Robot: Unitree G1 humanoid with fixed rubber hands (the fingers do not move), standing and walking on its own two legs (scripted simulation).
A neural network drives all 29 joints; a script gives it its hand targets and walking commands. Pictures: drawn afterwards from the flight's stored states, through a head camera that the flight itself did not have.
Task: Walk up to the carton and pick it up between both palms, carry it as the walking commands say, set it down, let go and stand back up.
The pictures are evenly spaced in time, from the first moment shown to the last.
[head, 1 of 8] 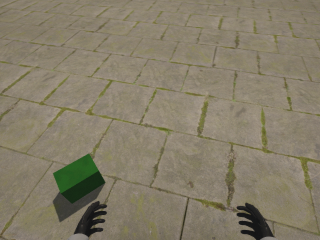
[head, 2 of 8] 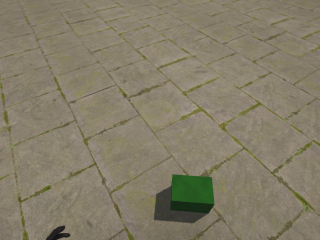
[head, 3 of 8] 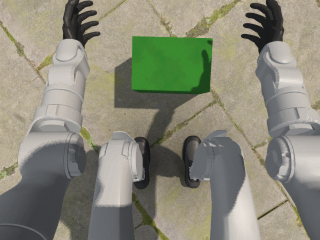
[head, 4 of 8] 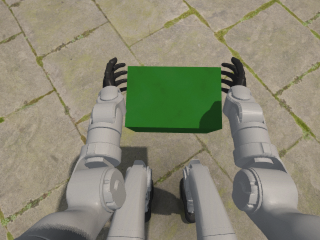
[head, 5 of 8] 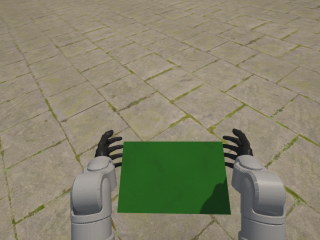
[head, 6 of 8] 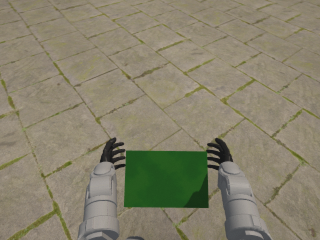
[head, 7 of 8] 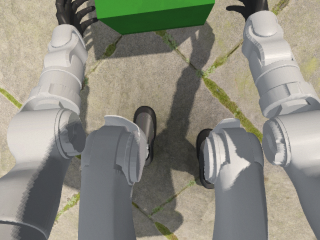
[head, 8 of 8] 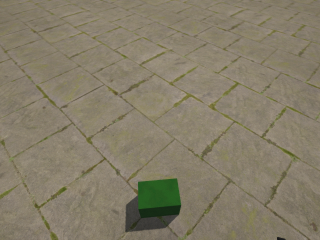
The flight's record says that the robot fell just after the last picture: no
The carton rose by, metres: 0.70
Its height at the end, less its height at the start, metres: +0.00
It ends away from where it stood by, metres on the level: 0.36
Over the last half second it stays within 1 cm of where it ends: yes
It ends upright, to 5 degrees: yes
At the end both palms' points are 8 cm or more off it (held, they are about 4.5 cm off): yes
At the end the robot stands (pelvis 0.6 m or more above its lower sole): yes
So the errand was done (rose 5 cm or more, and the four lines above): yes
